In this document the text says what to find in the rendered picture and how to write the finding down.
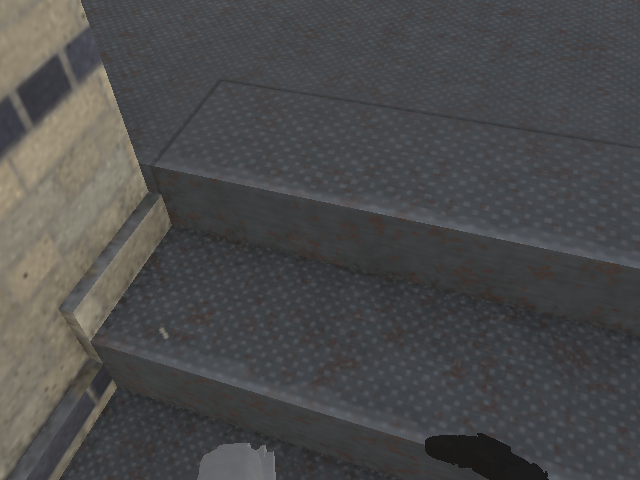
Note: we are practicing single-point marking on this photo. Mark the robot left thigh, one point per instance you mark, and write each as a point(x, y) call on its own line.
point(238, 461)

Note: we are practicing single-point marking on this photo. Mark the right robot hand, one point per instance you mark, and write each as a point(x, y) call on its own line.
point(485, 455)

